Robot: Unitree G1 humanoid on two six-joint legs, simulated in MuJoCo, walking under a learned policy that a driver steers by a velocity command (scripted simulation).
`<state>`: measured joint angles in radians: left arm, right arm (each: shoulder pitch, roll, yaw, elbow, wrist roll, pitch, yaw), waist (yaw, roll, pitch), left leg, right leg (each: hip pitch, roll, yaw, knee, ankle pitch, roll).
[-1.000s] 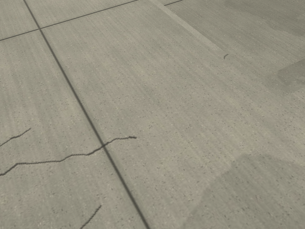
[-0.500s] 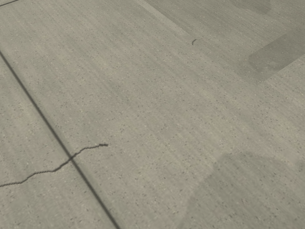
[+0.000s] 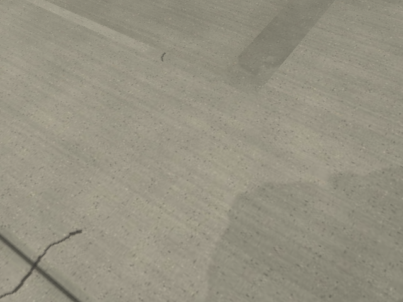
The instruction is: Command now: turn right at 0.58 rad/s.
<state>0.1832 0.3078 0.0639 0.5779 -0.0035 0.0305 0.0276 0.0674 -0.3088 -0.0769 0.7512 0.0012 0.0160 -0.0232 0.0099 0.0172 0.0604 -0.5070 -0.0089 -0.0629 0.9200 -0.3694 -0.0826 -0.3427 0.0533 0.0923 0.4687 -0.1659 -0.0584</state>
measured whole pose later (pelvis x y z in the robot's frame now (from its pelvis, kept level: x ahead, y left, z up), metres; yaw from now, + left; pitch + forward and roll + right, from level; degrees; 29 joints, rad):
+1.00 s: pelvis +0.13 -0.09 +0.00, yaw -32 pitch +2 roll +1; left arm 0.43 0.29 0.05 0.72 -0.02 -0.05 0.02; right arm 0.03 -0.30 -0.05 0.71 0.02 -0.09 0.06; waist 0.07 0.05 0.03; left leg -0.63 0.02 0.01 0.55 0.07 -0.01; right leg 0.08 0.05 0.11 0.24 -0.35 -0.07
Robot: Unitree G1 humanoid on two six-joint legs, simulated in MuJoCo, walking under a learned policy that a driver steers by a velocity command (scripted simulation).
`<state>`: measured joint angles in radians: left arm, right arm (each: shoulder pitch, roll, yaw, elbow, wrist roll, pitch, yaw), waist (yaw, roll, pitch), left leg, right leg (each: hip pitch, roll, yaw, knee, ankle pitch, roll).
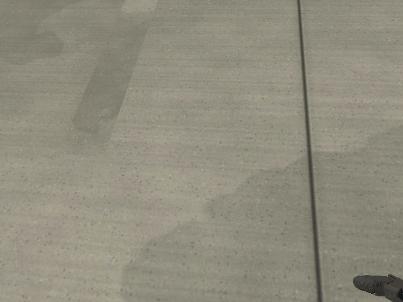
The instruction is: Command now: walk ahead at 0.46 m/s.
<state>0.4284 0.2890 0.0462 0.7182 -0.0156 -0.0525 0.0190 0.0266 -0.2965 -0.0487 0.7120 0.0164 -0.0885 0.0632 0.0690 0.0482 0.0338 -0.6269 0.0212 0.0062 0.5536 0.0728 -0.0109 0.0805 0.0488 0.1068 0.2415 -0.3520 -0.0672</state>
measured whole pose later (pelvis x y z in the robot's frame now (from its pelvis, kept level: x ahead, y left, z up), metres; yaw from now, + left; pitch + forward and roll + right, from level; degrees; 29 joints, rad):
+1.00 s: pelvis +0.56 +0.08 +0.00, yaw +30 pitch +1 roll -2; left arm 0.37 0.30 0.06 0.83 -0.02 -0.09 -0.01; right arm 0.07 -0.28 -0.04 0.61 0.02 -0.03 0.04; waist 0.11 0.04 0.05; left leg -0.63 0.07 -0.03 0.66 -0.06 0.02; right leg 0.05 0.01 -0.16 0.24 -0.31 0.00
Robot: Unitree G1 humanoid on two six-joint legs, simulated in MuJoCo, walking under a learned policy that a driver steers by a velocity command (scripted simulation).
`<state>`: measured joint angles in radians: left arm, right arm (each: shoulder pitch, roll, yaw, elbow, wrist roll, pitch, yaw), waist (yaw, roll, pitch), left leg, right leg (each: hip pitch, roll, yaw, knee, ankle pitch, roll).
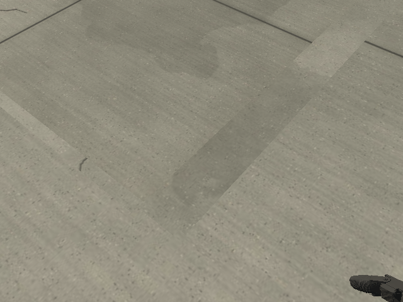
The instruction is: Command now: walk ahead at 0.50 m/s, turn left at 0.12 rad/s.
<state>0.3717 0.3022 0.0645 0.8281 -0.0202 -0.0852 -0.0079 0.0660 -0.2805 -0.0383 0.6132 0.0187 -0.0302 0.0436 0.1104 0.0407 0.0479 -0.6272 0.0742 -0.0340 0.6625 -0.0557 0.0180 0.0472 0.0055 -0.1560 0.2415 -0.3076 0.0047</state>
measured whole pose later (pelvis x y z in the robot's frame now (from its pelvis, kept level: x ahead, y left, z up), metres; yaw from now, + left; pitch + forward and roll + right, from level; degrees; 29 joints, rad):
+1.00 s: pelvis +0.54 -0.09 +0.01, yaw -30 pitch +2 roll +0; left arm 0.33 0.29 0.07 0.73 -0.02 -0.05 0.01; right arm 0.02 -0.28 -0.04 0.69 0.00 -0.09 0.02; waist 0.08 0.04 0.04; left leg -0.61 0.05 -0.10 0.56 0.06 -0.06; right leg -0.11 0.11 0.15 0.37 -0.28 -0.08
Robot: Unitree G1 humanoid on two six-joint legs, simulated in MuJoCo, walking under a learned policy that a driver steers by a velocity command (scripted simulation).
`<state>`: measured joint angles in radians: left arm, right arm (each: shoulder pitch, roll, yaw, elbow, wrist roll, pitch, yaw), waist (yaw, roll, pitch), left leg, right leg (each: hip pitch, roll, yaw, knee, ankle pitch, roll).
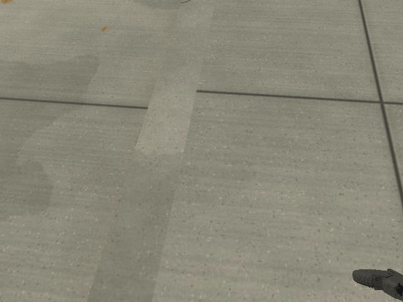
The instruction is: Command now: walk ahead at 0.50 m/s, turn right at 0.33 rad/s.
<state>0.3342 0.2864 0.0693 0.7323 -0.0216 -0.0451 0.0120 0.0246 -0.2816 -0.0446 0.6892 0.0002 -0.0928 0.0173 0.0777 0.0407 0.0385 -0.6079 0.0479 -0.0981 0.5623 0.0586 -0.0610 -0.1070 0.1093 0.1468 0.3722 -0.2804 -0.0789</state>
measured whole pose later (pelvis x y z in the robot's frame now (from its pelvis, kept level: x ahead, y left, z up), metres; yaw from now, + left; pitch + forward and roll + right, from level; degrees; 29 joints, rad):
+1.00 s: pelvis +0.46 +0.06 -0.01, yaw +8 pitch +1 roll -1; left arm 0.27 0.30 0.06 0.79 -0.02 0.00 0.01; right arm 0.07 -0.27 -0.04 0.65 -0.01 -0.01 -0.03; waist 0.07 0.00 0.04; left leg -0.32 -0.02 -0.06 0.48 -0.15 0.01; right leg -0.25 0.08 0.13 0.53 -0.30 -0.02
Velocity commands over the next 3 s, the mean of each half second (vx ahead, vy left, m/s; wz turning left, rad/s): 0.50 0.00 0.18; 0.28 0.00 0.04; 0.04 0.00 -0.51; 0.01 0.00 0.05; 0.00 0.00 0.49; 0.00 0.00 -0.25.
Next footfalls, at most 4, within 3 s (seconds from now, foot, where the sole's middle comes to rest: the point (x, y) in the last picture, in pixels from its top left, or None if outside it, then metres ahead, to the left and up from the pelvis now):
0.10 left None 0.24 0.14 -0.78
0.58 right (251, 290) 0.50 -0.05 -0.78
0.98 left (180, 276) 0.54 0.18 -0.78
1.38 right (259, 287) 0.52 -0.08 -0.78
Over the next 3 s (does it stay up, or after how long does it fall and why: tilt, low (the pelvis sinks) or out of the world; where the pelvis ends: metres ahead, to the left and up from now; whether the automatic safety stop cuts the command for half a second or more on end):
stays up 0.47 0.05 0.00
